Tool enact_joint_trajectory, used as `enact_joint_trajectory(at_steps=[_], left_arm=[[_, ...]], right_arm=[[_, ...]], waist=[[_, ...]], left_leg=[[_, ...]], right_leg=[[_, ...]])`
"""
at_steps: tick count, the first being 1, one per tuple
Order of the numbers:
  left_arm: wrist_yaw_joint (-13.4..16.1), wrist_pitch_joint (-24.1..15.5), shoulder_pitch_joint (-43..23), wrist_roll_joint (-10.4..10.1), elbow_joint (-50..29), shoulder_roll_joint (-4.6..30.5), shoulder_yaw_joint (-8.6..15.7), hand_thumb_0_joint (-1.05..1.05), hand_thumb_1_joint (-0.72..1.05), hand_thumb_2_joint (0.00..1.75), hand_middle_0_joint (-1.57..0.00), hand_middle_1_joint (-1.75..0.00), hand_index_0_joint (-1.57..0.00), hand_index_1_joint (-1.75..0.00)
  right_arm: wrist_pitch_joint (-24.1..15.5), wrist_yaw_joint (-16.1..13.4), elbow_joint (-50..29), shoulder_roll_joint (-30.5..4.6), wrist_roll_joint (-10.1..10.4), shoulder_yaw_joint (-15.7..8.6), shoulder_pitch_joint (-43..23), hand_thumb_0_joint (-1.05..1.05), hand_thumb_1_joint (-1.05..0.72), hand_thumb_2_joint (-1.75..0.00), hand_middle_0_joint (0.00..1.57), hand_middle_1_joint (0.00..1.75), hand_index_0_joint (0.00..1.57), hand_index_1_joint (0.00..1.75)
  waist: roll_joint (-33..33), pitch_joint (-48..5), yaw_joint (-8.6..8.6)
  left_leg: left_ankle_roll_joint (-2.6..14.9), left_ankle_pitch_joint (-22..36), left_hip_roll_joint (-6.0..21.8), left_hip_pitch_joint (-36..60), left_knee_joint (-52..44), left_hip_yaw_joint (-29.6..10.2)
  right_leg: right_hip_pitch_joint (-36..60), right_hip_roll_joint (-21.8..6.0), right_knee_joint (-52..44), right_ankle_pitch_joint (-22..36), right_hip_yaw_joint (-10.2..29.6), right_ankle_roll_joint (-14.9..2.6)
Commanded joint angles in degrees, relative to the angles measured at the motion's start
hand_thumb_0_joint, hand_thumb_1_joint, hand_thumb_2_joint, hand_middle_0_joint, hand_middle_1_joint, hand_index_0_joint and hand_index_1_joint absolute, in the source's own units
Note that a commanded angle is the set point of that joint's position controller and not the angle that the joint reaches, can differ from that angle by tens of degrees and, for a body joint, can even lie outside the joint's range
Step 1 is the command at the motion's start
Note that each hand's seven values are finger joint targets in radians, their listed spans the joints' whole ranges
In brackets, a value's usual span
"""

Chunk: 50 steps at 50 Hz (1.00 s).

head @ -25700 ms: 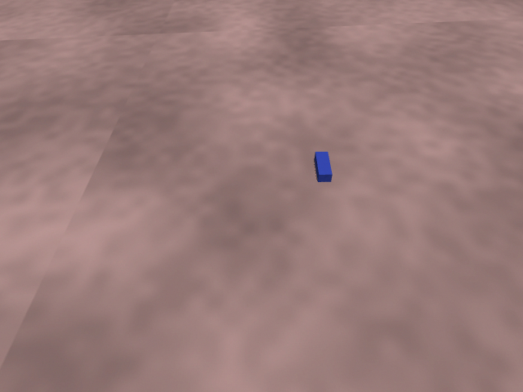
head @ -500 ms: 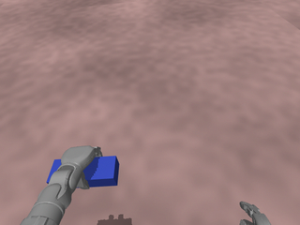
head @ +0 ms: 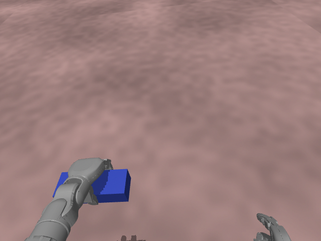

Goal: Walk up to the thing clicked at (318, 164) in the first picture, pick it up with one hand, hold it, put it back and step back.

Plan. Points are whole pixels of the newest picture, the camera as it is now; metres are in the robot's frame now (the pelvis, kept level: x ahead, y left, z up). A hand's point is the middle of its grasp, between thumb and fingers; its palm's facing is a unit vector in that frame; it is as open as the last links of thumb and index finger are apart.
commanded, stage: hold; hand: left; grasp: from above
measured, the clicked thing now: (94, 186) +0.30 +0.23 -0.07
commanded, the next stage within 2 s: crouch in 1.00 s
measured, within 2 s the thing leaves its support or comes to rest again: neither
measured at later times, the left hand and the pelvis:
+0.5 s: hand (92, 186) +0.28 +0.22 -0.02, palm faces -0.45 -0.04 -0.89, open 10.2 cm; pelvis -0.01 +0.00 +0.01, yaw +0 degrees
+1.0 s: hand (88, 183) +0.29 +0.23 -0.02, palm faces -0.45 -0.04 -0.89, open 10.2 cm; pelvis +0.00 +0.00 +0.01, yaw +0 degrees
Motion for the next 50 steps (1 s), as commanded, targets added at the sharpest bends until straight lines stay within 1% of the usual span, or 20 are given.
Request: enact_joint_trajectory(at_steps=[1,2,6,7,20,21,22,27,28,29,30,32,34,37,38,39,41,42,46,50], left_arm=[[2.4,-0.6,-19.6,-1.0,-12.4,12.9,7.5,0.0,0.67,0.83,-0.97,-0.77,-1.0,-0.73],[2.3,-0.4,-19.1,-0.7,-11.8,12.2,6.5,0.0,0.66,0.82,-0.95,-0.78,-0.99,-0.75],[2.2,-0.2,-18.5,-0.6,-11.5,12.5,6.9,0.0,0.69,0.83,-0.99,-0.77,-1.02,-0.74],[1.9,-0.2,-18.4,-0.5,-12.5,11.7,6.1,0.0,0.67,0.84,-0.97,-0.77,-1.0,-0.74],[0.8,-0.4,-18.4,-1.5,-14.2,12.9,7.2,0.0,0.69,0.81,-0.98,-0.77,-1.02,-0.73],[0.7,-0.3,-17.8,-1.4,-14.2,12.0,6.5,0.0,0.69,0.79,-0.98,-0.76,-1.02,-0.72],[0.7,-0.2,-16.9,-1.3,-13.8,12.8,7.4,0.0,0.69,0.81,-0.99,-0.75,-1.02,-0.72],[0.1,-0.6,-15.8,-1.4,-13.7,12.3,6.9,0.0,0.7,0.83,-0.99,-0.77,-1.03,-0.74],[0.1,-0.8,-17.7,-1.3,-15.0,11.5,5.8,0.0,0.71,0.83,-1.0,-0.77,-1.03,-0.74],[0.3,-0.8,-18.1,-1.3,-14.5,13.4,7.6,0.0,0.71,0.83,-1.01,-0.75,-1.04,-0.73],[0.5,-0.8,-17.1,-1.1,-14.1,13.1,7.5,0.0,0.71,0.83,-1.01,-0.76,-1.04,-0.73],[0.6,-1.1,-18.6,-1.0,-15.2,11.7,5.9,0.0,0.7,0.85,-1.0,-0.78,-1.03,-0.75],[1.0,-1.0,-16.1,-0.8,-13.8,12.3,7.2,0.0,0.69,0.83,-1.0,-0.77,-1.03,-0.74],[1.7,-1.0,-18.4,-0.2,-13.7,13.9,8.1,0.0,0.72,0.86,-1.02,-0.77,-1.05,-0.75],[1.8,-1.0,-19.4,-0.3,-13.9,13.0,7.1,0.0,0.7,0.86,-1.01,-0.76,-1.04,-0.74],[1.9,-1.1,-21.3,-0.3,-14.4,13.0,6.9,0.0,0.72,0.87,-1.03,-0.77,-1.05,-0.75],[2.3,-0.7,-18.4,-0.2,-12.3,12.7,7.4,0.0,0.72,0.89,-1.03,-0.79,-1.05,-0.77],[2.2,-0.8,-20.1,-0.5,-13.8,11.6,6.1,0.0,0.7,0.89,-1.01,-0.79,-1.03,-0.77],[1.7,-0.7,-18.2,-0.7,-11.7,12.9,7.2,0.0,0.72,0.88,-1.03,-0.77,-1.05,-0.75],[1.2,-0.9,-17.8,-0.4,-11.1,11.9,5.9,0.0,0.7,0.89,-1.02,-0.78,-1.04,-0.76]], right_arm=[[-2.1,-0.9,-7.9,-7.6,-0.1,-2.5,-4.3,0.0,-0.9,-0.9,0.2,0.3,0.2,0.3],[-2.2,-0.9,-7.9,-7.4,0.0,-2.3,-4.3,0.0,-0.9,-0.9,0.2,0.3,0.2,0.3],[-1.9,-0.9,-8.3,-7.4,0.1,-2.3,-5.2,0.0,-0.9,-0.9,0.2,0.3,0.2,0.3],[-2.0,-0.9,-8.5,-7.4,0.1,-2.2,-5.1,0.0,-0.9,-0.9,0.2,0.3,0.2,0.3],[-1.6,-1.2,-9.2,-7.1,0.2,-1.7,-7.0,0.0,-0.9,-0.9,0.2,0.3,0.2,0.3],[-1.6,-1.2,-9.2,-6.9,0.2,-1.6,-7.2,0.0,-0.9,-0.9,0.2,0.3,0.2,0.3],[-1.5,-1.2,-9.4,-7.0,0.3,-1.7,-7.3,0.0,-0.9,-0.9,0.2,0.3,0.2,0.3],[-1.2,-1.4,-9.3,-6.8,0.4,-1.6,-7.6,0.0,-0.9,-0.9,0.2,0.3,0.2,0.3],[-1.3,-1.4,-9.4,-6.8,0.3,-1.6,-7.4,0.0,-0.9,-0.9,0.2,0.3,0.2,0.3],[-1.2,-1.5,-9.1,-6.8,0.3,-1.5,-7.4,0.0,-0.9,-0.9,0.2,0.3,0.2,0.3],[-1.1,-1.4,-9.2,-6.8,0.4,-1.6,-7.5,0.0,-0.9,-0.9,0.2,0.3,0.2,0.3],[-1.1,-1.4,-9.1,-6.7,0.3,-1.5,-7.3,0.0,-0.9,-0.9,0.2,0.3,0.2,0.3],[-1.0,-1.5,-8.8,-6.8,0.4,-1.7,-7.0,0.0,-0.91,-0.9,0.2,0.3,0.2,0.3],[-0.7,-1.4,-8.5,-6.9,0.4,-1.8,-7.0,0.0,-0.9,-0.9,0.2,0.3,0.2,0.3],[-0.7,-1.4,-8.5,-6.8,0.4,-1.8,-7.1,0.0,-0.9,-0.9,0.2,0.3,0.2,0.3],[-0.7,-1.4,-8.2,-6.7,0.3,-1.8,-7.0,0.0,-0.91,-0.9,0.2,0.3,0.2,0.3],[-0.6,-1.4,-8.2,-6.8,0.4,-1.9,-6.9,0.0,-0.9,-0.9,0.2,0.3,0.2,0.3],[-0.5,-1.3,-8.1,-6.9,0.3,-2.0,-6.4,0.0,-0.9,-0.9,0.2,0.3,0.2,0.3],[-0.2,-1.2,-8.1,-7.2,0.4,-2.2,-6.3,0.0,-0.9,-0.9,0.2,0.3,0.2,0.3],[0.1,-1.2,-8.7,-7.0,0.4,-2.2,-6.3,0.0,-0.91,-0.9,0.2,0.3,0.2,0.3]], waist=[[-1.4,-14.3,-0.15],[-1.8,-13.4,-0.12],[-2.1,-12.7,0.3],[-1.7,-13.0,-0.02],[-1.5,-10.9,0.35],[-1.4,-10.8,0.54],[-1.2,-10.8,0.91],[-1.9,-10.2,0.67],[-2.3,-10.9,0.07],[-2.3,-10.8,0.76],[-1.9,-10.8,0.53],[-1.1,-11.8,0.03],[-1.7,-11.6,0.69],[-0.4,-12.1,0.74],[-1.0,-11.9,0.07],[-0.8,-12.3,0.38],[-0.9,-12.1,0.69],[-0.7,-13.1,0.07],[-0.6,-12.3,0.82],[-1.1,-11.7,0.45]], left_leg=[[1.54,13.1,-2.7,9.6,-4.6,0.5],[1.48,12.8,-2.6,9.2,-5.1,0.3],[1.52,12.4,-2.6,9.8,-6.1,0.4],[1.62,12.1,-2.7,10.2,-6.1,0.6],[1.83,8.8,-2.8,11.4,-8.7,1.0],[1.74,9.2,-2.7,11.4,-9.0,0.8],[1.67,9.8,-2.7,11.6,-9.0,0.8],[1.77,10.3,-2.9,11.9,-9.1,1.0],[1.84,10.7,-2.9,12.3,-9.0,0.9],[1.83,10.4,-2.9,12.2,-9.1,0.9],[1.84,10.8,-3.0,12.5,-9.2,1.1],[1.72,11.9,-3.0,13.4,-9.1,1.0],[1.64,12.6,-2.9,12.9,-9.1,0.8],[1.46,13.1,-2.8,13.3,-9.2,0.9],[1.53,13.6,-2.7,13.6,-9.2,0.8],[1.5,13.5,-2.8,13.5,-9.2,0.6],[1.49,13.8,-2.9,13.6,-9.2,0.8],[1.46,14.5,-2.7,14.3,-9.2,0.7],[1.38,15.3,-2.5,13.6,-9.5,0.6],[1.49,15.3,-2.7,13.7,-9.5,0.7]], right_leg=[[3.9,2.6,-6.1,11.4,-1.6,-1.43],[3.9,2.8,-6.1,10.9,-1.7,-1.61],[4.5,2.7,-7.0,10.4,-1.8,-1.67],[4.6,2.6,-7.2,10.2,-1.6,-1.67],[6.2,2.3,-10.2,7.0,-1.3,-1.51],[6.0,2.4,-9.9,7.3,-1.4,-1.65],[6.1,2.4,-10.0,7.6,-1.5,-1.69],[6.6,2.3,-10.5,8.3,-1.5,-1.57],[6.1,2.4,-10.3,8.9,-1.5,-1.5],[6.8,2.3,-10.7,8.3,-1.5,-1.47],[6.8,2.2,-10.7,8.9,-1.3,-1.5],[6.5,2.3,-10.3,9.9,-1.4,-1.6],[7.3,2.4,-10.1,10.4,-1.7,-1.68],[7.4,2.5,-10.0,10.7,-1.7,-1.84],[7.2,2.5,-9.9,11.4,-1.8,-1.82],[7.4,2.5,-10.1,11.3,-1.9,-1.78],[7.6,2.4,-10.2,11.5,-1.8,-1.78],[7.6,2.5,-9.9,12.3,-1.9,-1.84],[8.7,2.6,-10.0,12.9,-2.1,-1.98],[8.1,2.4,-10.3,13.0,-2.0,-1.95]])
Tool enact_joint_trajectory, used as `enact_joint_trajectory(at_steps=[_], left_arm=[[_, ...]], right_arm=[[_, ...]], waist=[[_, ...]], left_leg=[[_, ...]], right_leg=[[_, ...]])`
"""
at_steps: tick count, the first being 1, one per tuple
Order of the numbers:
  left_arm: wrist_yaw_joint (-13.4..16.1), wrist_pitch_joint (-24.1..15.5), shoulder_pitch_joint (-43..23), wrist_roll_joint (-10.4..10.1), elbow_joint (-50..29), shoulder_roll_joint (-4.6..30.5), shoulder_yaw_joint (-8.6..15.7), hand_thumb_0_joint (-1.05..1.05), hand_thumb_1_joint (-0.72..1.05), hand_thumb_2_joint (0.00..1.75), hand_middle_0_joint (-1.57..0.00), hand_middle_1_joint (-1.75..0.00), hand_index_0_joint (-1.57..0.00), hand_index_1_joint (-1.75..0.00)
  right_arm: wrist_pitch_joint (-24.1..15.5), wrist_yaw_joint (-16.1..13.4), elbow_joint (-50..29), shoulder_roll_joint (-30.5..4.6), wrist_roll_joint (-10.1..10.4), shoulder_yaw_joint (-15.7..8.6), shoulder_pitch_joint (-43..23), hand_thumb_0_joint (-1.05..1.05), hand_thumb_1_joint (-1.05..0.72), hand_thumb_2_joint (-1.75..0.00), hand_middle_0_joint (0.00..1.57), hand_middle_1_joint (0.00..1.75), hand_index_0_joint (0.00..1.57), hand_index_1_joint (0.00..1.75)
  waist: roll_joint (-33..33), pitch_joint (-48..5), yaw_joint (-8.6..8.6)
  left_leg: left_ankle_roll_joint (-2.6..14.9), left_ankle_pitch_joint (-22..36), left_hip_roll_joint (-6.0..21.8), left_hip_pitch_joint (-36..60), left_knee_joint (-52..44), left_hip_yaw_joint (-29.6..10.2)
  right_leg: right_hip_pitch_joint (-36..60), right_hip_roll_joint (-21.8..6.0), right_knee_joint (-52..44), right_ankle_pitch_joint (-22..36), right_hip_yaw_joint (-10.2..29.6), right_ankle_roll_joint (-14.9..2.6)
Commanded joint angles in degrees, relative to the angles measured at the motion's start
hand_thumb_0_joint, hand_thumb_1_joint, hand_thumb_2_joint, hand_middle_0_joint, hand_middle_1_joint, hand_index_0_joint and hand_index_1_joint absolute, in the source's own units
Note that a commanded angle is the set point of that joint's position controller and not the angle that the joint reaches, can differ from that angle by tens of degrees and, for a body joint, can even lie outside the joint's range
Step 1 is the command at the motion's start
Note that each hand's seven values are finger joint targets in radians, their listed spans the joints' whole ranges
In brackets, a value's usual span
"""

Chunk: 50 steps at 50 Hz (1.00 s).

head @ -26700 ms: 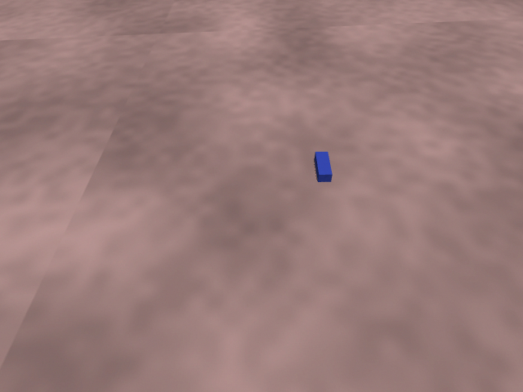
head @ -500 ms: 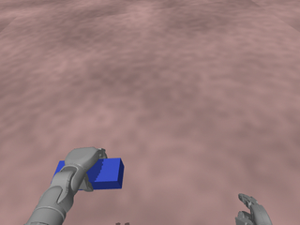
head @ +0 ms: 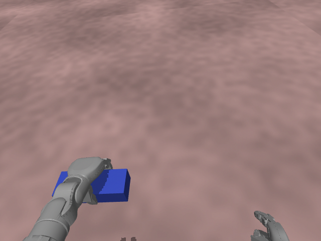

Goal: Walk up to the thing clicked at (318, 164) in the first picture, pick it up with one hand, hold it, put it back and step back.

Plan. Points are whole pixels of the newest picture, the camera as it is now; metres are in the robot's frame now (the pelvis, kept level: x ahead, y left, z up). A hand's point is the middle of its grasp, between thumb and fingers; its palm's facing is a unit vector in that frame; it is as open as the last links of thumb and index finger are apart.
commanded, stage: crouch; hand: left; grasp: from above
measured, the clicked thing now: (94, 186) +0.30 +0.24 -0.07
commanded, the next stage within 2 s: lower in 2.00 s
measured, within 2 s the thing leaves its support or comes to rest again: neither
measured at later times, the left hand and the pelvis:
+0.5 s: hand (97, 193) +0.29 +0.24 -0.11, palm faces -0.46 +0.01 -0.89, open 10.3 cm; pelvis -0.01 +0.00 -0.03, yaw +1 degrees
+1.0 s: hand (111, 203) +0.35 +0.27 -0.36, palm faces -0.44 +0.04 -0.90, open 10.4 cm; pelvis -0.07 +0.01 -0.23, yaw +0 degrees
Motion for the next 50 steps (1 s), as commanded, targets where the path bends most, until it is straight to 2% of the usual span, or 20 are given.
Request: enact_joint_trajectory(at_steps=[1,2,4,5,6,11,12,18,25,26,31,33,34,38,39,41,42,45,49,50], left_arm=[[1.8,-0.7,-19.1,-0.9,-11.9,11.9,6.3,0.0,0.69,0.87,-1.01,-0.77,-1.03,-0.75],[1.8,-0.8,-18.2,-0.8,-11.3,12.8,7.3,0.0,0.7,0.9,-1.03,-0.76,-1.05,-0.75],[1.7,-1.0,-17.0,-1.0,-10.8,11.9,6.4,0.0,0.71,0.9,-1.05,-0.74,-1.06,-0.73],[1.9,-1.2,-18.8,-0.8,-12.1,11.7,6.1,0.0,0.77,0.82,-1.03,-0.82,-1.09,-0.78],[2.3,-1.3,-20.1,-0.5,-11.7,13.2,7.4,0.0,0.69,0.8,-0.95,-0.81,-1.01,-0.76],[4.3,-1.4,-16.0,0.5,-6.9,11.0,6.6,0.0,0.65,0.84,-0.95,-0.84,-0.98,-0.8],[4.8,-1.9,-17.7,0.4,-7.4,11.5,6.8,0.0,0.66,0.86,-0.96,-0.83,-1.0,-0.8],[10.6,-4.5,-20.1,4.1,1.9,10.4,6.6,0.0,0.68,0.91,-0.98,-0.86,-1.01,-0.83],[19.5,-6.6,-29.2,9.5,11.1,11.0,7.4,0.0,0.68,0.9,-0.97,-0.91,-1.01,-0.87],[20.6,-6.4,-29.3,10.3,14.0,10.1,6.8,0.0,0.69,0.88,-0.98,-0.9,-1.02,-0.86],[24.9,-6.3,-37.1,12.2,17.0,14.2,9.4,0.0,0.62,0.89,-0.92,-0.89,-0.96,-0.85],[25.5,-6.0,-38.0,12.3,20.6,14.9,9.9,0.0,0.62,0.87,-0.91,-0.9,-0.96,-0.86],[25.7,-6.0,-37.9,12.1,21.1,14.5,10.0,0.0,0.62,0.89,-0.91,-0.91,-0.95,-0.87],[25.8,-5.3,-41.6,11.9,20.8,17.8,11.7,0.0,0.62,0.87,-0.9,-0.91,-0.95,-0.86],[25.7,-5.4,-42.5,11.8,20.1,20.0,13.2,0.0,0.62,0.89,-0.9,-0.92,-0.94,-0.87],[25.1,-5.3,-41.1,12.0,23.6,18.9,12.8,0.0,0.61,0.95,-0.91,-0.93,-0.95,-0.9],[24.8,-5.6,-43.5,12.0,22.6,19.0,12.5,0.0,0.6,0.96,-0.91,-0.93,-0.94,-0.9],[24.3,-6.2,-45.1,11.7,23.3,21.7,14.4,0.0,0.56,0.94,-0.86,-0.94,-0.9,-0.9],[24.0,-7.9,-44.9,12.7,26.1,23.7,15.8,0.0,0.64,0.95,-0.92,-0.93,-0.96,-0.89],[24.2,-8.8,-47.8,12.9,22.5,24.5,16.2,0.0,0.63,0.96,-0.92,-0.92,-0.96,-0.88]], right_arm=[[-2.1,-0.7,-8.3,-7.6,-0.2,-2.7,-4.7,0.0,-0.9,-0.9,0.2,0.3,0.2,0.3],[-2.1,-0.7,-8.3,-7.5,-0.2,-2.7,-4.7,0.0,-0.91,-0.9,0.2,0.3,0.2,0.3],[-1.9,-0.6,-8.6,-7.5,-0.2,-2.5,-4.8,0.0,-0.91,-0.9,0.2,0.3,0.2,0.3],[-1.8,-0.7,-8.8,-7.5,-0.1,-2.6,-4.7,0.0,-0.93,-0.91,0.2,0.3,0.2,0.3],[-1.7,-0.7,-8.5,-7.6,-0.2,-2.5,-4.6,0.0,-0.89,-0.9,0.2,0.3,0.2,0.3],[-1.2,-0.6,-8.0,-7.7,-0.3,-2.8,-3.5,0.0,-0.9,-0.9,0.2,0.3,0.2,0.3],[-1.1,-0.5,-7.9,-7.7,-0.3,-2.8,-3.7,0.0,-0.89,-0.9,0.2,0.3,0.2,0.3],[-0.3,0.4,-6.2,-8.1,-1.8,-3.3,-1.4,0.0,-0.9,-0.9,0.2,0.3,0.2,0.3],[-0.4,2.2,-4.7,-9.0,-3.8,-5.0,3.4,0.0,-0.9,-0.9,0.2,0.3,0.2,0.3],[-0.5,2.4,-4.8,-9.3,-4.0,-5.2,3.9,0.0,-0.91,-0.9,0.2,0.3,0.2,0.3],[-1.6,2.6,-3.6,-10.3,-4.9,-6.1,5.5,0.0,-0.9,-0.9,0.2,0.3,0.2,0.3],[-2.3,2.4,-3.0,-10.5,-5.3,-6.1,6.2,0.0,-0.9,-0.9,0.2,0.3,0.2,0.3],[-2.7,2.3,-2.8,-10.7,-5.5,-6.3,6.7,0.0,-0.9,-0.9,0.2,0.3,0.2,0.3],[-4.1,2.2,-2.0,-11.1,-6.1,-6.7,7.6,0.0,-0.9,-0.9,0.2,0.3,0.2,0.3],[-4.3,2.1,-1.9,-11.5,-6.2,-6.8,7.7,0.0,-0.9,-0.9,0.2,0.3,0.2,0.3],[-4.7,2.4,-1.8,-11.3,-6.6,-6.6,7.8,0.0,-0.9,-0.9,0.2,0.3,0.2,0.3],[-4.9,2.5,-1.7,-11.2,-6.7,-6.6,8.1,0.0,-0.9,-0.9,0.2,0.3,0.2,0.3],[-5.8,2.9,-1.4,-12.0,-7.1,-6.5,8.2,0.0,-0.9,-0.9,0.2,0.3,0.2,0.3],[-6.5,4.0,-0.5,-12.3,-7.6,-5.8,8.9,0.0,-0.9,-0.9,0.2,0.3,0.2,0.3],[-6.6,4.2,-0.4,-11.8,-7.7,-5.4,9.1,0.0,-0.9,-0.9,0.2,0.3,0.2,0.3]], waist=[[-0.7,-14.3,-0.39],[-0.9,-13.7,0.17],[-1.2,-13.5,0.03],[-0.5,-13.9,-0.43],[-0.6,-13.9,-0.36],[-3.2,-12.5,-0.81],[-3.0,-12.5,-1.12],[-3.0,-12.2,-2.41],[0.5,-20.8,-3.83],[-0.3,-22.0,-4.59],[2.9,-29.4,-4.71],[2.4,-30.6,-5.8],[1.6,-32.3,-5.73],[3.6,-40.2,-6.08],[4.7,-40.6,-5.9],[3.7,-38.6,-6.59],[3.8,-38.7,-7.33],[5.1,-40.4,-7.6],[6.1,-41.1,-8.38],[7.4,-43.4,-8.65]], left_leg=[[1.21,12.3,-2.3,7.7,-3.1,0.3],[1.26,12.2,-2.3,7.1,-3.1,0.2],[1.24,12.9,-2.4,7.4,-3.1,0.2],[1.3,12.5,-2.4,7.6,-3.0,0.5],[1.17,12.1,-2.3,7.5,-3.1,0.2],[1.4,13.2,-2.5,6.1,-1.9,0.4],[1.42,12.5,-2.5,5.6,-1.5,0.4],[1.0,8.7,-2.5,-1.3,4.3,0.2],[0.45,3.8,-2.0,-17.3,22.3,-0.5],[0.76,3.3,-2.0,-19.5,25.1,-0.6],[0.82,-2.0,-2.0,-30.6,34.2,-1.5],[1.23,-4.5,-2.0,-35.9,38.0,-2.0],[1.41,-5.2,-1.9,-38.3,40.1,-2.2],[1.77,-6.0,-1.8,-43.9,47.4,-2.5],[1.34,-7.1,-1.7,-45.0,48.2,-3.1],[1.29,-11.1,-1.7,-49.6,50.1,-3.6],[1.4,-14.2,-1.7,-51.8,51.1,-3.5],[1.14,-17.6,-1.6,-54.7,54.0,-5.1],[1.0,-18.1,-1.6,-58.4,58.3,-7.0],[1.17,-17.3,-1.8,-59.4,60.1,-6.3]], right_leg=[[2.2,2.8,-3.9,9.9,-2.2,-2.07],[2.6,2.8,-4.0,9.8,-2.3,-2.06],[2.5,2.7,-3.9,10.4,-2.3,-2.09],[2.0,2.7,-3.9,10.3,-2.1,-2.07],[2.0,2.7,-3.9,9.6,-2.2,-2.11],[1.1,2.5,-3.3,11.2,-2.3,-1.94],[0.2,2.4,-3.2,10.7,-2.3,-1.78],[-7.5,2.3,2.3,7.1,-2.4,-2.17],[-25.8,2.6,18.9,2.5,-2.9,-2.84],[-28.8,2.6,21.1,1.7,-3.0,-2.83],[-39.0,3.0,31.6,-2.9,-3.9,-3.23],[-43.1,3.0,35.2,-4.9,-4.1,-3.35],[-45.1,3.1,37.1,-5.7,-4.2,-3.41],[-51.0,2.7,44.3,-6.6,-4.4,-3.56],[-53.2,2.5,46.0,-7.8,-4.6,-3.63],[-57.5,2.5,48.4,-11.2,-5.1,-3.61],[-59.0,2.5,48.8,-13.5,-5.1,-3.55],[-64.9,2.3,53.5,-16.5,-5.7,-3.64],[-71.8,2.2,59.4,-17.2,-6.8,-3.79],[-72.1,2.3,60.5,-16.2,-6.8,-3.88]])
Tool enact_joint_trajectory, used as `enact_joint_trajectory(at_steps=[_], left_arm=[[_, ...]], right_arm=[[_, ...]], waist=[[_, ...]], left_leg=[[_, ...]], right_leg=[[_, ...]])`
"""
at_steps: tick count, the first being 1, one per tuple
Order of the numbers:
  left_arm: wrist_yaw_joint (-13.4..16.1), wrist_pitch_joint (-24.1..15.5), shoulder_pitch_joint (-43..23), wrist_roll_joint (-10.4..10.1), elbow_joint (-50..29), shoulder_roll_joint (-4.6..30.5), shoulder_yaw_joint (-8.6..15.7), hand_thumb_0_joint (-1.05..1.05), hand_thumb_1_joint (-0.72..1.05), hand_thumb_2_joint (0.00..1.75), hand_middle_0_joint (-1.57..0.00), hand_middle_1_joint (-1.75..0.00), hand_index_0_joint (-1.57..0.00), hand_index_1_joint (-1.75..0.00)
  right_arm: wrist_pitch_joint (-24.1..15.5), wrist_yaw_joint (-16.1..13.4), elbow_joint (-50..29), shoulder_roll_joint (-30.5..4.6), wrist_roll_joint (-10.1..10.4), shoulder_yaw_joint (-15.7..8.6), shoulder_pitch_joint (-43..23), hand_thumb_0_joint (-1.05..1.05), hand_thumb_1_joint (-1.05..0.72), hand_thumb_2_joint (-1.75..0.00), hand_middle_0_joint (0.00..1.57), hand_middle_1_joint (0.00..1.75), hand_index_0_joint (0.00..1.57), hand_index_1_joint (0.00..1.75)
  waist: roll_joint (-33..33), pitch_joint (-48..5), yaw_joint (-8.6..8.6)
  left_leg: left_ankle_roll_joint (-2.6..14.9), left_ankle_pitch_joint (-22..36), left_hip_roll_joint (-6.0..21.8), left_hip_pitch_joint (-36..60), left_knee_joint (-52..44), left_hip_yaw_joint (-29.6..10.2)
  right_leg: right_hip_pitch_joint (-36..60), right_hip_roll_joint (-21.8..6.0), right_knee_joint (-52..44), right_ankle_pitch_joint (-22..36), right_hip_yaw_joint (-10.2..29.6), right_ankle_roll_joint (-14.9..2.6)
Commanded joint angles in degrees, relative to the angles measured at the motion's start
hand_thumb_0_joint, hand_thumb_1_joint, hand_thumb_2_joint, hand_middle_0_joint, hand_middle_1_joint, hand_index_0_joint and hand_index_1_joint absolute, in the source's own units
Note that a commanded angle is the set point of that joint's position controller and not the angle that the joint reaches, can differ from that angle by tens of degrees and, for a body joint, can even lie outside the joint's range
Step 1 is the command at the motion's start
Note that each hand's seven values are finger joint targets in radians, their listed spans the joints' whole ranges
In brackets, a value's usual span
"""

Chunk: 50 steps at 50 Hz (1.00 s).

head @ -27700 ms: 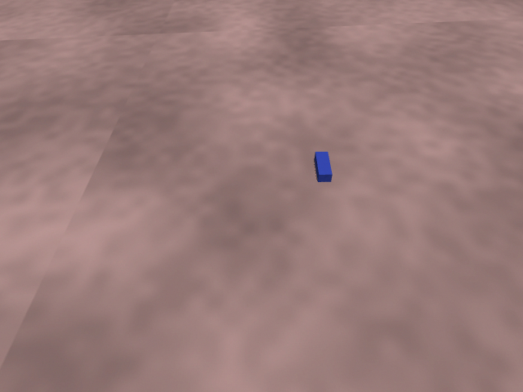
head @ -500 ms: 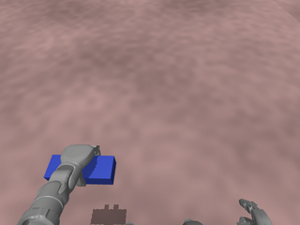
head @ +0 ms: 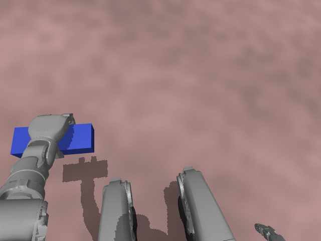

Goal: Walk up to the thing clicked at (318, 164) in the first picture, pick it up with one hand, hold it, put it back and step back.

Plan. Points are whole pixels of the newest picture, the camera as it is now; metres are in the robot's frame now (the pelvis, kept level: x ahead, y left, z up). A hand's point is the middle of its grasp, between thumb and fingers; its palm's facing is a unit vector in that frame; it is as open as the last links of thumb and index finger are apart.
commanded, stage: crouch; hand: left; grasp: from above
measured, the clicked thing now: (56, 140) +0.42 +0.27 -0.15
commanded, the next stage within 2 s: lower in 1.00 s
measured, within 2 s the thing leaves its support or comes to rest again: neither
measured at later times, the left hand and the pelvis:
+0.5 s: hand (70, 145) +0.44 +0.28 -0.28, palm faces -0.44 +0.01 -0.90, open 10.4 cm; pelvis -0.01 -0.01 -0.12, yaw -3 degrees
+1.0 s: hand (74, 147) +0.45 +0.29 -0.35, palm faces -0.46 +0.00 -0.89, open 10.4 cm; pelvis -0.02 +0.00 -0.19, yaw -5 degrees
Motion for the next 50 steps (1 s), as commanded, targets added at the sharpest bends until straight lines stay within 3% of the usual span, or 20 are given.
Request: enact_joint_trajectory(at_steps=[1,2,3,5,10,11,12,14,16,21,22,25,27,29,31,32,37,39,41,50], left_arm=[[2.5,-1.9,-19.8,0.1,-7.8,18.4,5.8,0.0,0.63,0.96,-0.92,-0.92,-0.96,-0.89],[2.7,-2.1,-20.3,0.1,-7.1,17.7,5.5,0.0,0.64,0.95,-0.92,-0.92,-0.96,-0.88],[3.2,-2.9,-23.1,0.5,-10.8,20.5,6.9,0.0,0.63,0.96,-0.91,-0.93,-0.95,-0.89],[3.6,-3.1,-22.4,1.1,-7.3,17.7,5.3,0.0,0.6,0.94,-0.91,-0.89,-0.94,-0.86],[4.8,-4.2,-27.3,2.1,-9.3,22.2,7.8,0.0,0.58,0.92,-0.92,-0.85,-0.94,-0.83],[4.8,-4.0,-24.7,2.3,-6.7,20.8,7.5,0.0,0.59,0.91,-0.91,-0.88,-0.95,-0.84],[5.1,-4.4,-27.1,2.3,-10.2,23.5,8.9,0.0,0.6,0.91,-0.92,-0.88,-0.95,-0.84],[4.9,-3.6,-23.0,2.5,-3.3,20.5,7.5,0.0,0.57,0.93,-0.91,-0.87,-0.93,-0.84],[4.9,-3.8,-26.7,3.0,-6.8,24.7,9.7,0.0,0.59,0.94,-0.91,-0.89,-0.95,-0.86],[4.2,-3.9,-26.5,2.8,-3.8,23.1,8.4,0.0,0.6,0.92,-0.91,-0.88,-0.94,-0.85],[4.2,-4.5,-29.7,2.9,-7.9,26.4,10.2,0.0,0.57,0.92,-0.9,-0.87,-0.93,-0.84],[4.0,-4.8,-26.5,3.6,-3.9,26.6,10.9,0.0,0.59,0.93,-0.91,-0.89,-0.94,-0.86],[3.6,-5.1,-27.1,3.4,-1.7,24.9,9.2,0.0,0.59,0.91,-0.9,-0.9,-0.93,-0.86],[3.6,-5.5,-29.2,3.7,-2.1,28.7,10.9,0.0,0.6,0.91,-0.9,-0.9,-0.94,-0.86],[3.5,-5.4,-26.9,3.8,3.0,26.2,9.3,0.0,0.62,0.9,-0.91,-0.91,-0.95,-0.87],[3.5,-5.9,-29.4,3.7,0.0,26.4,8.9,0.0,0.62,0.89,-0.9,-0.91,-0.95,-0.86],[4.2,-7.3,-31.1,5.2,0.4,31.3,11.4,0.0,0.6,0.88,-0.89,-0.91,-0.93,-0.87],[4.3,-7.3,-30.4,5.2,4.1,29.2,9.9,0.0,0.59,0.88,-0.89,-0.9,-0.93,-0.86],[4.9,-7.9,-33.0,5.2,2.5,32.2,11.0,0.0,0.59,0.89,-0.89,-0.9,-0.93,-0.86],[5.6,-7.7,-32.8,5.7,3.7,32.9,10.7,0.0,0.56,0.87,-0.88,-0.87,-0.91,-0.84]], right_arm=[[-2.2,0.1,-3.5,-12.5,-0.8,-3.4,6.3,0.0,-0.9,-0.9,0.2,0.3,0.2,0.3],[-2.4,0.3,-3.4,-12.8,-1.0,-3.4,6.0,0.0,-0.9,-0.9,0.2,0.3,0.2,0.3],[-2.6,0.7,-3.1,-12.6,-1.2,-3.0,6.6,0.0,-0.9,-0.9,0.2,0.3,0.2,0.3],[-2.8,1.2,-2.6,-12.9,-1.5,-3.1,6.5,0.0,-0.9,-0.9,0.2,0.3,0.2,0.3],[-3.2,2.6,-1.2,-13.0,-2.6,-2.7,8.1,0.0,-0.91,-0.9,0.2,0.3,0.2,0.3],[-3.3,3.1,-1.0,-12.9,-2.8,-2.5,8.5,0.0,-0.91,-0.9,0.2,0.3,0.2,0.3],[-3.2,3.5,-1.2,-12.7,-2.9,-2.4,8.6,0.0,-0.91,-0.9,0.2,0.3,0.2,0.3],[-3.1,4.0,-1.1,-12.8,-3.1,-2.4,7.9,0.0,-0.91,-0.9,0.2,0.3,0.2,0.3],[-2.9,4.4,-0.6,-13.5,-3.4,-2.6,8.5,0.0,-0.91,-0.9,0.2,0.3,0.2,0.3],[-2.6,5.3,-1.0,-13.6,-3.6,-2.5,7.5,0.0,-0.91,-0.9,0.2,0.3,0.2,0.3],[-2.6,5.3,-0.8,-14.2,-3.7,-2.7,7.9,0.0,-0.91,-0.9,0.2,0.3,0.2,0.3],[-2.3,6.0,-1.3,-14.0,-4.0,-2.0,8.0,0.0,-0.91,-0.9,0.2,0.3,0.2,0.3],[-2.2,6.2,-0.8,-14.3,-4.2,-1.9,7.7,0.0,-0.91,-0.9,0.2,0.3,0.2,0.3],[-2.2,6.3,-0.9,-14.6,-4.2,-1.7,7.4,0.0,-0.91,-0.9,0.2,0.3,0.2,0.3],[-2.2,6.5,-0.8,-14.5,-4.2,-1.3,6.7,0.0,-0.91,-0.9,0.2,0.3,0.2,0.3],[-2.2,6.6,-0.8,-14.5,-4.3,-1.3,6.3,0.0,-0.91,-0.9,0.2,0.3,0.2,0.3],[-2.0,6.6,-0.5,-15.2,-4.8,-0.7,6.9,0.0,-0.91,-0.9,0.2,0.3,0.2,0.3],[-2.0,6.8,0.2,-15.2,-4.9,-0.1,7.0,0.0,-0.91,-0.9,0.2,0.3,0.2,0.3],[-2.1,6.6,0.3,-15.3,-5.0,0.1,6.4,0.0,-0.91,-0.9,0.2,0.3,0.2,0.3],[-2.1,6.4,0.6,-15.9,-5.4,1.1,5.7,0.0,-0.91,-0.9,0.2,0.3,0.2,0.3]], waist=[[6.5,-32.5,0.05],[6.9,-32.0,-0.59],[9.3,-34.0,-0.15],[10.4,-34.4,-0.91],[13.2,-38.9,-1.11],[12.8,-37.6,-1.48],[12.4,-39.5,-0.96],[11.9,-37.0,-1.37],[13.2,-37.7,-0.95],[13.9,-34.5,-1.9],[13.5,-37.0,-1.84],[12.0,-36.2,-2.12],[11.8,-33.7,-2.91],[11.8,-34.1,-2.56],[12.1,-30.7,-2.45],[12.9,-31.1,-2.92],[13.5,-33.3,-3.19],[12.6,-31.0,-3.72],[13.6,-31.3,-3.67],[16.1,-30.7,-3.9]], left_leg=[[0.59,3.1,-1.7,21.3,-8.9,-1.3],[0.3,2.5,-1.5,20.6,-8.2,-2.3],[0.29,3.6,-1.5,20.9,-7.1,-2.0],[0.12,4.4,-1.3,20.9,-5.1,-2.1],[0.37,10.9,-1.6,19.6,2.0,-0.5],[0.29,12.1,-1.5,19.2,2.8,-0.7],[0.6,13.0,-1.5,19.1,4.1,-0.1],[0.69,11.8,-1.6,15.6,5.7,0.6],[0.54,11.8,-1.2,16.2,6.7,-0.2],[0.58,9.5,-1.2,12.0,9.3,-0.2],[0.7,10.7,-1.1,12.2,10.3,-0.2],[0.94,12.1,-1.4,9.3,12.7,0.4],[0.99,10.5,-1.4,7.2,13.7,0.4],[1.16,9.1,-1.4,5.9,14.7,0.7],[0.96,4.8,-1.5,3.7,14.3,0.4],[0.92,3.5,-1.3,3.9,14.3,0.1],[1.04,6.6,-1.7,2.7,17.7,0.6],[1.11,4.4,-1.8,0.8,18.2,0.6],[1.24,2.9,-1.6,0.2,19.2,0.6],[0.92,3.3,-1.6,-0.1,20.8,0.1]], right_leg=[[5.6,1.0,-6.0,3.5,-4.6,-5.02],[2.9,0.8,-4.2,2.9,-5.0,-5.03],[2.4,0.9,-3.0,3.9,-5.0,-5.17],[-0.7,0.8,-1.1,3.9,-5.3,-5.17],[-2.0,1.0,3.6,8.8,-5.6,-5.12],[-2.2,0.9,4.4,9.6,-5.8,-5.02],[-1.6,1.2,4.7,10.8,-5.9,-4.95],[-2.5,1.3,5.7,10.0,-5.8,-4.9],[-4.3,1.2,7.7,9.8,-6.3,-4.96],[-7.4,1.5,10.5,8.4,-6.8,-4.98],[-6.8,1.7,11.1,9.7,-6.9,-4.94],[-5.6,1.9,12.4,11.2,-7.1,-4.64],[-7.8,1.9,13.2,9.9,-7.2,-4.62],[-7.8,2.1,14.0,9.1,-7.1,-4.67],[-10.7,2.0,15.0,5.4,-7.3,-4.87],[-12.0,2.1,15.3,4.4,-7.7,-4.95],[-11.3,2.3,17.8,7.5,-8.0,-4.76],[-13.0,2.3,18.3,5.4,-8.1,-4.74],[-13.8,2.6,18.8,4.3,-8.4,-4.85],[-16.9,2.5,22.0,4.8,-9.1,-4.82]])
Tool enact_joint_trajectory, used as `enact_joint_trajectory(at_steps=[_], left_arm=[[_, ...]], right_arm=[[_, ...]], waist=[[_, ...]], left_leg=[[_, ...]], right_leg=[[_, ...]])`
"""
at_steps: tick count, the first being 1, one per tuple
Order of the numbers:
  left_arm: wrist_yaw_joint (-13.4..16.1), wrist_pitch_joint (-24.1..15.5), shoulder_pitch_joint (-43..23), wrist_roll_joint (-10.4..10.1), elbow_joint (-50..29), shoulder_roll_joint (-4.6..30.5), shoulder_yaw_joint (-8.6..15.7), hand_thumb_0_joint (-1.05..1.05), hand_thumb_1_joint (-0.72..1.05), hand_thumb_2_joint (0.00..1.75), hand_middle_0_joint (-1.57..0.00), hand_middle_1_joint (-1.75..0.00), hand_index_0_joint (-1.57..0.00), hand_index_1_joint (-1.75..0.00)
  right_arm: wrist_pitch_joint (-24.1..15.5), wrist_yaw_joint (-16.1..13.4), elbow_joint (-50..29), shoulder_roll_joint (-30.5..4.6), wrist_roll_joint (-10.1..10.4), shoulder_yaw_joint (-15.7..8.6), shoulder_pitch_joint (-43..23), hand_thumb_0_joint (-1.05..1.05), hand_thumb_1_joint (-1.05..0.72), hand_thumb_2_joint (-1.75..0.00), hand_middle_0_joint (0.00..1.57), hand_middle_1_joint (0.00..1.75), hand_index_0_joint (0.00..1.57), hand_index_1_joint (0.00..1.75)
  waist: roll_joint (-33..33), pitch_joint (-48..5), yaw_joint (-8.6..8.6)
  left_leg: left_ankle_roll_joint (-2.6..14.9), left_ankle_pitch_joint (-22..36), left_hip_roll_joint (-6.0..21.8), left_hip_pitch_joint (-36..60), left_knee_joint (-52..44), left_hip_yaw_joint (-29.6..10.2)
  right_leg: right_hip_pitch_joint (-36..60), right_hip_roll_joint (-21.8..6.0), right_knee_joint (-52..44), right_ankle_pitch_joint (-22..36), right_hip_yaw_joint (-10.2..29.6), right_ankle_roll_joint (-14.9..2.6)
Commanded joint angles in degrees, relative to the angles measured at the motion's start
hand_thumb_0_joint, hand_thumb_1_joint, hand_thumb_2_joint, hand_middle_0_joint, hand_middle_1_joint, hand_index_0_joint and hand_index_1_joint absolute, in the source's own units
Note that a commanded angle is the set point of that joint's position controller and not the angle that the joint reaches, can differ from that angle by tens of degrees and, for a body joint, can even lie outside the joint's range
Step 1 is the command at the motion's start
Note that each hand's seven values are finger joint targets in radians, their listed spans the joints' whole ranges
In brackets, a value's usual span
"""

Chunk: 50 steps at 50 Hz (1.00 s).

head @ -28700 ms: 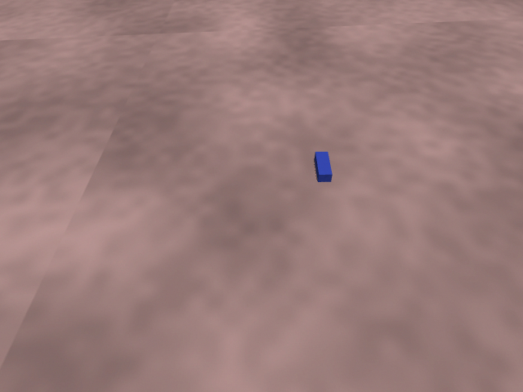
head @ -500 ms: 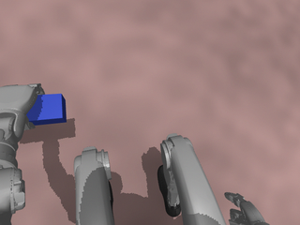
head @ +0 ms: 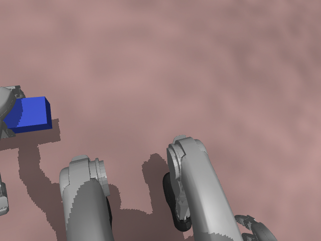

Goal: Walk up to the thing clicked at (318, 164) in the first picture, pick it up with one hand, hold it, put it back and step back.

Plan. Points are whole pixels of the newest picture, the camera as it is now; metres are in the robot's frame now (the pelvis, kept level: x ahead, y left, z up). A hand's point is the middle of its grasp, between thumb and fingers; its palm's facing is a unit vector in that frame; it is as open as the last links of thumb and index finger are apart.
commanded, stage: lower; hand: left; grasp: from above
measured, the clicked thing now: (3, 117) +0.45 +0.34 -0.19
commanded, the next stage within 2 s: rest in 0.46 s
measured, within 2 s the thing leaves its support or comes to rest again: rests again in 1.44 s
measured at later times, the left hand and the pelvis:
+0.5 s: hand (12, 121) +0.44 +0.33 -0.21, palm faces -0.46 -0.08 -0.88, open 10.4 cm; pelvis +0.01 +0.00 -0.03, yaw -2 degrees
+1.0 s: hand (22, 122) +0.45 +0.33 -0.26, palm faces -0.46 -0.09 -0.88, open 10.3 cm; pelvis +0.01 +0.00 -0.05, yaw -4 degrees
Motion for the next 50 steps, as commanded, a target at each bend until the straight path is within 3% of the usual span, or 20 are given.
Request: enact_joint_trajectory(at_steps=[1,2,6,10,16,26,28,32,34,36,38,39,41,42,44,47,48,50], left_arm=[[2.5,0.0,-18.8,-1.6,-9.4,17.6,2.6,0.0,0.55,0.89,-0.89,-0.86,-0.91,-0.83],[2.6,0.0,-19.4,-1.7,-9.7,17.3,2.0,0.0,0.54,0.9,-0.89,-0.86,-0.91,-0.84],[2.5,0.1,-18.2,-1.8,-9.5,18.3,3.1,0.0,0.55,0.93,-0.92,-0.85,-0.93,-0.83],[2.3,-0.4,-17.6,-1.7,-6.2,17.1,1.7,0.0,0.54,0.92,-0.92,-0.83,-0.93,-0.82],[3.7,-2.5,-18.2,-1.0,-5.4,20.2,3.6,0.0,0.6,0.9,-0.93,-0.87,-0.95,-0.85],[7.8,-3.3,-19.0,0.7,-4.0,23.6,5.4,0.0,0.65,0.94,-0.95,-0.9,-0.97,-0.88],[8.1,-2.7,-18.5,1.0,-3.1,23.3,4.7,0.0,0.64,0.93,-0.95,-0.89,-0.97,-0.87],[8.8,-2.0,-18.2,0.6,-2.2,24.0,5.4,0.0,0.6,0.9,-0.91,-0.85,-0.94,-0.82],[8.6,-1.7,-17.6,0.6,-0.4,22.7,3.9,0.0,0.59,0.9,-0.91,-0.84,-0.93,-0.82],[8.9,-1.8,-18.1,0.5,-1.6,25.1,5.5,0.0,0.62,0.88,-0.91,-0.86,-0.94,-0.83],[8.7,-1.9,-16.8,0.8,0.8,24.1,4.4,0.0,0.61,0.85,-0.91,-0.84,-0.94,-0.81],[9.0,-2.1,-17.7,0.8,-0.2,26.1,6.0,0.0,0.63,0.86,-0.92,-0.85,-0.96,-0.81],[9.2,-2.0,-16.4,1.3,1.5,27.3,6.6,0.0,0.64,0.87,-0.93,-0.84,-0.96,-0.81],[9.1,-2.3,-17.1,1.0,1.1,25.1,4.8,0.0,0.64,0.85,-0.93,-0.84,-0.96,-0.8],[9.4,-2.3,-16.1,0.4,2.3,24.7,4.6,0.0,0.64,0.86,-0.92,-0.87,-0.96,-0.83],[10.3,-2.8,-16.8,0.9,1.4,28.3,5.9,0.0,0.66,0.87,-0.94,-0.85,-0.98,-0.81],[10.5,-2.8,-16.0,1.5,2.5,27.4,5.1,0.0,0.67,0.88,-0.96,-0.84,-0.99,-0.81],[11.4,-3.1,-16.5,1.6,2.1,29.3,6.4,0.0,0.67,0.89,-0.96,-0.84,-0.99,-0.81]], right_arm=[[-0.2,-1.0,-1.1,-15.2,-0.1,-4.4,10.2,0.0,-0.91,-0.9,0.2,0.3,0.2,0.3],[-0.1,-1.0,-1.2,-14.9,-0.1,-4.2,10.1,0.0,-0.91,-0.9,0.2,0.3,0.2,0.3],[0.0,-0.9,-1.0,-15.1,-0.3,-4.1,10.8,0.0,-0.91,-0.9,0.2,0.3,0.2,0.3],[0.2,-0.8,-1.0,-15.1,-0.4,-3.0,10.2,0.0,-0.91,-0.9,0.2,0.3,0.2,0.3],[0.1,-0.3,-1.2,-15.9,-1.5,-2.0,10.4,0.0,-0.91,-0.9,0.2,0.3,0.2,0.3],[-0.1,-0.3,-1.1,-17.0,-2.9,-1.3,7.9,0.0,-0.91,-0.9,0.2,0.3,0.2,0.3],[-0.4,-0.3,-0.9,-16.7,-2.9,-0.9,7.5,0.0,-0.91,-0.9,0.2,0.3,0.2,0.3],[-0.7,-0.1,-0.9,-17.2,-3.5,-0.6,7.8,0.0,-0.9,-0.89,0.2,0.3,0.2,0.3],[-1.0,0.0,-0.7,-17.0,-3.6,-0.1,7.7,0.0,-0.9,-0.89,0.2,0.3,0.2,0.3],[-1.3,0.1,-1.9,-18.2,-4.0,0.1,7.4,0.0,-0.9,-0.89,0.2,0.3,0.2,0.3],[-1.4,0.2,-1.1,-18.1,-4.1,0.7,7.5,0.0,-0.9,-0.89,0.2,0.3,0.2,0.3],[-1.5,0.3,-2.3,-18.5,-4.5,0.7,7.0,0.0,-0.9,-0.89,0.2,0.3,0.2,0.3],[-1.5,0.3,-2.0,-18.6,-4.8,1.2,7.6,0.0,-0.9,-0.89,0.2,0.3,0.2,0.3],[-1.7,0.3,-3.0,-18.6,-4.8,1.4,6.3,0.0,-0.9,-0.89,0.2,0.3,0.2,0.3],[-2.0,0.4,-2.4,-18.6,-5.1,2.1,6.6,0.0,-0.9,-0.89,0.2,0.3,0.2,0.3],[-2.3,0.3,-3.4,-19.8,-5.3,2.4,5.2,0.0,-0.9,-0.89,0.2,0.3,0.2,0.3],[-2.3,0.3,-3.2,-19.8,-5.5,2.8,5.8,0.0,-0.9,-0.89,0.2,0.3,0.2,0.3],[-2.5,0.3,-3.3,-20.0,-5.7,2.9,4.8,0.0,-0.9,-0.9,0.2,0.3,0.2,0.3]], waist=[[20.1,-38.1,0.7],[20.4,-38.4,0.46],[19.6,-38.3,0.45],[18.3,-35.6,-0.49],[19.3,-35.7,-1.41],[22.4,-34.9,-1.89],[22.6,-34.4,-1.71],[21.2,-34.5,-2.66],[21.3,-33.2,-2.92],[21.0,-33.7,-3.39],[22.6,-32.0,-3.33],[22.2,-32.5,-3.87],[21.5,-32.0,-3.87],[21.2,-31.4,-4.07],[22.0,-30.7,-4.24],[22.1,-31.1,-4.28],[22.1,-30.1,-4.75],[23.2,-30.2,-4.28]], left_leg=[[1.67,7.8,-0.3,33.7,-15.4,5.3],[1.81,8.7,-0.3,33.3,-14.6,5.5],[1.83,9.9,-0.4,33.1,-13.6,5.5],[1.9,10.0,-0.4,30.5,-12.0,5.3],[1.88,12.8,-0.2,30.7,-10.0,5.0],[1.65,10.0,0.0,29.7,-8.0,4.8],[1.63,10.3,0.1,29.8,-7.5,4.7],[1.88,11.8,0.1,27.6,-5.6,4.7],[1.81,11.8,0.2,27.1,-5.5,4.5],[1.77,13.8,0.3,27.8,-4.7,4.0],[1.42,12.8,0.2,27.6,-5.4,3.9],[1.51,12.9,0.4,27.7,-4.9,3.8],[1.64,12.5,0.5,26.4,-4.3,3.9],[1.57,11.3,0.4,25.6,-4.0,4.0],[1.53,11.3,0.4,26.4,-4.4,3.6],[1.43,11.4,0.7,26.1,-3.7,3.1],[1.26,12.0,0.6,26.6,-3.6,3.2],[1.1,11.1,0.9,26.7,-4.0,2.9]], right_leg=[[13.2,0.5,-11.0,9.2,-6.4,-5.49],[13.8,0.7,-11.2,10.1,-6.3,-5.51],[13.8,0.6,-10.4,11.1,-6.5,-5.45],[13.3,0.9,-9.5,11.2,-7.0,-5.38],[14.2,1.2,-7.6,13.5,-7.9,-5.0],[11.6,1.7,-5.3,11.5,-8.9,-4.94],[11.1,1.9,-4.8,11.8,-8.8,-5.16],[12.7,2.0,-4.4,14.0,-9.0,-4.86],[12.5,2.2,-4.3,13.9,-9.1,-4.89],[13.1,2.2,-3.6,15.5,-9.8,-4.78],[12.3,2.2,-3.3,14.1,-10.1,-5.01],[13.0,2.4,-3.2,14.6,-10.3,-4.86],[14.3,2.5,-3.4,14.6,-10.0,-4.83],[13.6,2.6,-3.7,13.7,-10.0,-5.13],[13.2,2.7,-3.5,13.5,-10.7,-4.79],[13.5,2.9,-3.1,13.6,-11.1,-5.02],[13.4,2.8,-2.8,13.8,-11.2,-5.06],[13.0,3.1,-2.4,13.3,-11.2,-5.15]])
